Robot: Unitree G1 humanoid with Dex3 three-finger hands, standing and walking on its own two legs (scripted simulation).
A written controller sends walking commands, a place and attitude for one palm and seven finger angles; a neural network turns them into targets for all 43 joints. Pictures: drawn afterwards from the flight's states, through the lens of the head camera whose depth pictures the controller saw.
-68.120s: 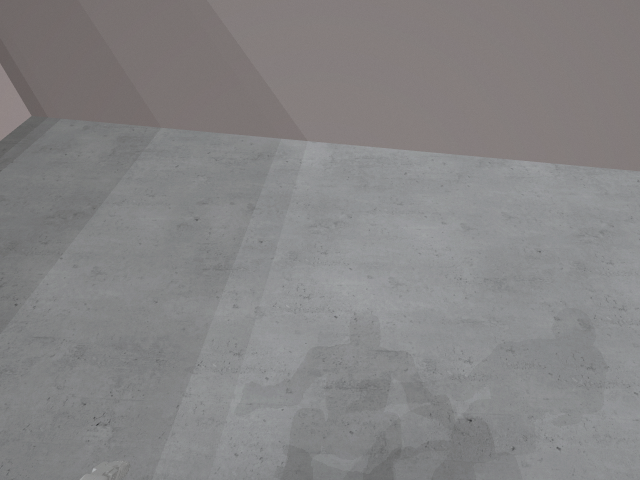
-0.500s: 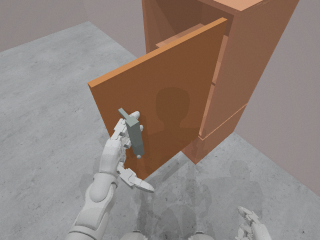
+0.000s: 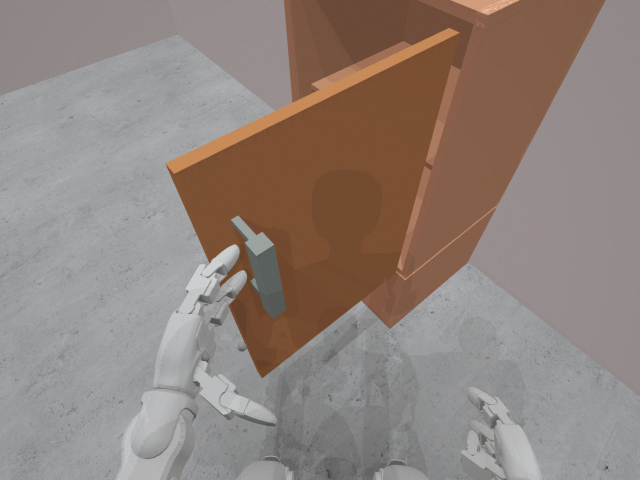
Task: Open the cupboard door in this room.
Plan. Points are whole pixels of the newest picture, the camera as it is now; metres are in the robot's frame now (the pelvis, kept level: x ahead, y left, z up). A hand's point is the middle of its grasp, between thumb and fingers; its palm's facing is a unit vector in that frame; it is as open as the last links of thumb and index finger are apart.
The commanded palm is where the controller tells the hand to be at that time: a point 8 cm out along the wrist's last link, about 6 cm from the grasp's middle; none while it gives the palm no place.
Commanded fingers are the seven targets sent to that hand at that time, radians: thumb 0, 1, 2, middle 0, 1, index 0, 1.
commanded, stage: slide the hand sideways off the handle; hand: left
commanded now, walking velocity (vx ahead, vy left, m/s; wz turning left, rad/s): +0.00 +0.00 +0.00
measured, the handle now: (258, 269) +0.36 +0.10 +0.06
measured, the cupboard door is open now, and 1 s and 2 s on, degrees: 90 90 90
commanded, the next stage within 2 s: draw the hand back to the body in 0.46 s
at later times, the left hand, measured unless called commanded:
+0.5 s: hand (185, 380) +0.22 +0.16 +0.05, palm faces -0.05 -1.00 -0.04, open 16.3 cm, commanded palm +0.20 +0.22 +0.06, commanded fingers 0.00 -0.50 0.30 -0.15 -0.30 -0.15 -0.30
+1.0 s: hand (130, 368) +0.21 +0.19 +0.11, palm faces -0.03 -1.00 -0.07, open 16.3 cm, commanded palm +0.18 +0.25 +0.13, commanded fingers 0.00 -0.40 0.34 -0.15 -0.30 -0.15 -0.30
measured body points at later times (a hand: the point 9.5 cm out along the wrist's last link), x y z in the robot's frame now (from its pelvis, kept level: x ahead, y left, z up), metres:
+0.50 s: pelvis +0.00 -0.01 -0.01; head +0.06 -0.01 +0.44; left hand +0.22 +0.22 +0.06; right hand +0.19 -0.24 -0.09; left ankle +0.01 +0.12 -0.67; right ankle +0.02 -0.11 -0.67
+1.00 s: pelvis +0.01 +0.01 +0.02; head +0.03 +0.01 +0.47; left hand +0.21 +0.25 +0.12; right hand +0.19 -0.21 -0.05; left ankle +0.00 +0.12 -0.67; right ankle +0.02 -0.11 -0.67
